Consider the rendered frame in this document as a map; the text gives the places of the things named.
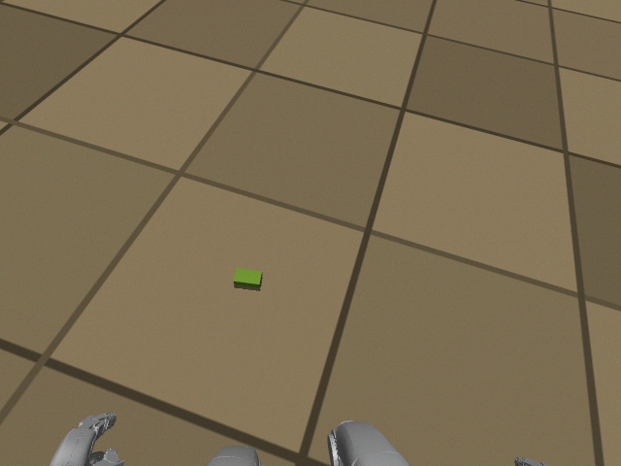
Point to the left robot hand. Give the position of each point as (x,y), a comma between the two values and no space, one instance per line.
(76,448)

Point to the small box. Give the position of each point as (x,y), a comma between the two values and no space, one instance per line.
(250,278)

